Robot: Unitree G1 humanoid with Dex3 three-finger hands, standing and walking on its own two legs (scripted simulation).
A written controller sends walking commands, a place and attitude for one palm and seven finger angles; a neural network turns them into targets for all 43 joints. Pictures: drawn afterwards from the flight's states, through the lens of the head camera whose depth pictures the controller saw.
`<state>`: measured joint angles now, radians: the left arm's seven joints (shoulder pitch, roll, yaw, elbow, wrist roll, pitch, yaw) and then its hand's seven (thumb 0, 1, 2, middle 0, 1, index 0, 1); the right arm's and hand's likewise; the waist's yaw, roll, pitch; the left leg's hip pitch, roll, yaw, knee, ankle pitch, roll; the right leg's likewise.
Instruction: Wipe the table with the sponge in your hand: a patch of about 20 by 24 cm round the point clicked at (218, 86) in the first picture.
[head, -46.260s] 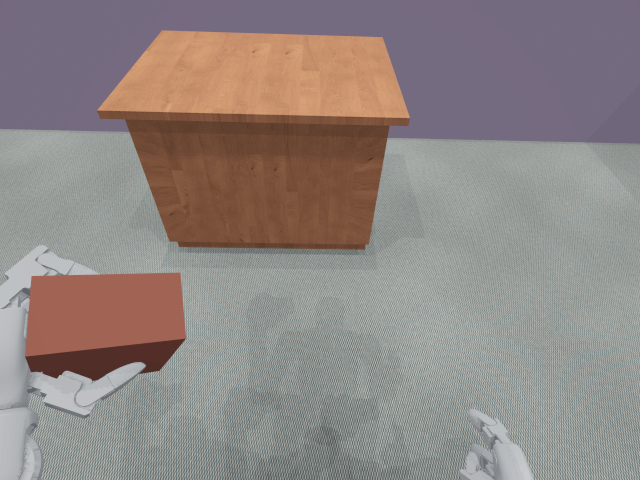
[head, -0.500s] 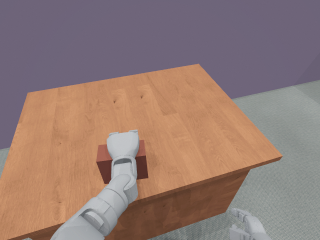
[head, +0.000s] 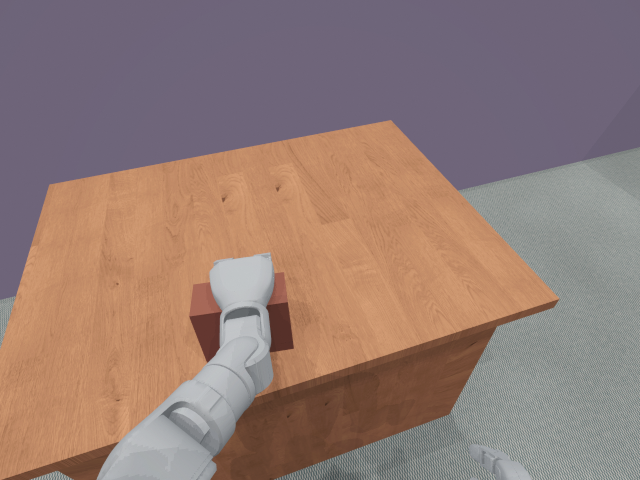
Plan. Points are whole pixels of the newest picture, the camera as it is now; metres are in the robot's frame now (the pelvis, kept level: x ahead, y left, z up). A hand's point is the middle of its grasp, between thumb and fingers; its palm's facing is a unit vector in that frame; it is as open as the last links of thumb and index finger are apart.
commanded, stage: slide back across to the middle lane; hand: left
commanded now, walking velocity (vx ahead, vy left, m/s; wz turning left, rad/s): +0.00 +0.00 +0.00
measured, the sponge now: (246, 324) +0.36 +0.15 -0.04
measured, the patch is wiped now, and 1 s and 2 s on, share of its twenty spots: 1.00 1.00 1.00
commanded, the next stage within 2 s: wipe forward along the middle lane in 0.58 s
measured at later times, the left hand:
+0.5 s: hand (215, 314) +0.34 +0.18 +0.02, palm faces -0.06 -0.08 -1.00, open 10.4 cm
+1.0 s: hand (191, 309) +0.34 +0.22 +0.02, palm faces -0.08 -0.04 -1.00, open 10.4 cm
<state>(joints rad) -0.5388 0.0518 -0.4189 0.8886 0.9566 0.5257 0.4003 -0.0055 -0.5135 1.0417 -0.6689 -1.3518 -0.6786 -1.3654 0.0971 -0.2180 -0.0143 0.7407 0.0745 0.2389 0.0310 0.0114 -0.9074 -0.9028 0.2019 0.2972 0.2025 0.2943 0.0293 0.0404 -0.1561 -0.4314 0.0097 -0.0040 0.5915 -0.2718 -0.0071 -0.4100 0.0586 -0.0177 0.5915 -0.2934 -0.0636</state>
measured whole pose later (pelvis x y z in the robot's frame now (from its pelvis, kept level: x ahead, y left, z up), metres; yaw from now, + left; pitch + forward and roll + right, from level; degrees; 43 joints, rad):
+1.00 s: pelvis +0.00 +0.01 +0.00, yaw +0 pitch +5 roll +0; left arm -0.39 0.23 -0.27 0.66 1.01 0.40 0.26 -0.01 -0.53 1.04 -0.70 -1.32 -0.71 -1.33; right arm 0.08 -0.23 0.01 0.70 0.08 0.17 -0.03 0.01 -0.91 -0.90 0.20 0.30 0.20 0.29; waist 0.04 0.05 -0.11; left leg -0.40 0.00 -0.01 0.58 -0.27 0.00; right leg -0.38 0.05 -0.02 0.58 -0.29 -0.06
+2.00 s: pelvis +0.00 +0.02 -0.02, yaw -1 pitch +16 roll -2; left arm -0.87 0.41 -0.10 1.17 1.03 0.29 0.30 0.01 -0.54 1.05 -0.71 -1.31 -0.72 -1.33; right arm 0.28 -0.26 -0.01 0.74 0.06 0.12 -0.01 0.01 -0.91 -0.90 0.20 0.30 0.21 0.29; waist -0.10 0.04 -0.15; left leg -0.71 0.02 0.00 0.73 -0.31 0.02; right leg -0.66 0.07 -0.02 0.66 -0.29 -0.04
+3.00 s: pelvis +0.02 +0.04 -0.01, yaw -1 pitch +16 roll -3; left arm -0.74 0.53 -0.01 1.07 1.06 0.16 0.24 0.01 -0.53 1.05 -0.69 -1.33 -0.70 -1.35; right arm 0.30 -0.26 -0.02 0.72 0.05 0.14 0.00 0.01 -0.90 -0.90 0.21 0.30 0.21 0.29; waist -0.08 0.03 -0.15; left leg -0.64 0.01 0.00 0.71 -0.34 0.04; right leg -0.57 0.06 -0.01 0.61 -0.31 -0.02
